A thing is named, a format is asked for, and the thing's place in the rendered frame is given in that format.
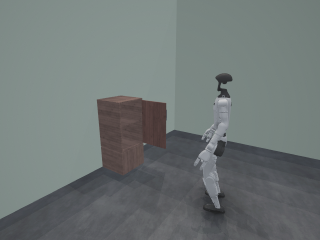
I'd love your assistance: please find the cupboard door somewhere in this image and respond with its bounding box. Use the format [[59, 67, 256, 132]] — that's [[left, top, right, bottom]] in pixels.
[[141, 100, 167, 149]]

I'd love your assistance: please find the robot right forearm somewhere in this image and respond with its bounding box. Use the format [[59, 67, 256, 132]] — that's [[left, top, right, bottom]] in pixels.
[[210, 124, 216, 132]]

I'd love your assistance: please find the left robot upper arm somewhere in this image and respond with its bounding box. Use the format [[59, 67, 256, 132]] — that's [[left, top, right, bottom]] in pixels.
[[217, 98, 229, 130]]

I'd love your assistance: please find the robot left forearm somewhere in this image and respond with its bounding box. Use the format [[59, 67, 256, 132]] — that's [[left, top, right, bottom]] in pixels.
[[205, 123, 226, 153]]

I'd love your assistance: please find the robot right shin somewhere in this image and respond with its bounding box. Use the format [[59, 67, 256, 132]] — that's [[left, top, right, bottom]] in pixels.
[[210, 170, 220, 193]]

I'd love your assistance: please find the left robot foot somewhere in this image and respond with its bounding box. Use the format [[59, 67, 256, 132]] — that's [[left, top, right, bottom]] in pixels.
[[203, 204, 225, 214]]

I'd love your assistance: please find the left robot hand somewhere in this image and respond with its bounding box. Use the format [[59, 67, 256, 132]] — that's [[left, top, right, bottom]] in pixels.
[[194, 149, 211, 171]]

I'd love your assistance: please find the right robot hand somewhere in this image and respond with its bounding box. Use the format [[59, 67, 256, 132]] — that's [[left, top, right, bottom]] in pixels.
[[202, 128, 214, 142]]

